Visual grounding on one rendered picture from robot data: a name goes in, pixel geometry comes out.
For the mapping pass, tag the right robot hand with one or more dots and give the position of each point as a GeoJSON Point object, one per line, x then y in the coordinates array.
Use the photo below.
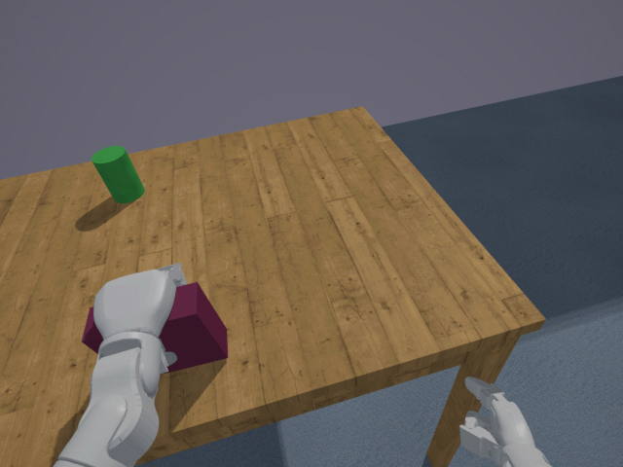
{"type": "Point", "coordinates": [487, 437]}

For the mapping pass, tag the left robot forearm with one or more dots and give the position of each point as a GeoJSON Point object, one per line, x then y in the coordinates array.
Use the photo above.
{"type": "Point", "coordinates": [121, 422]}

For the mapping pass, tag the table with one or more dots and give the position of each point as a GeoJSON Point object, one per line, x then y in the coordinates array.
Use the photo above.
{"type": "Point", "coordinates": [334, 265]}

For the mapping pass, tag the right robot forearm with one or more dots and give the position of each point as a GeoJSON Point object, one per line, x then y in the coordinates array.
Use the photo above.
{"type": "Point", "coordinates": [522, 455]}

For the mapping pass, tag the left robot hand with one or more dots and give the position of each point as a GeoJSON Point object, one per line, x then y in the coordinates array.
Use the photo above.
{"type": "Point", "coordinates": [139, 302]}

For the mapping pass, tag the sponge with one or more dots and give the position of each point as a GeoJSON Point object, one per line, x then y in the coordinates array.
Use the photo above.
{"type": "Point", "coordinates": [193, 330]}

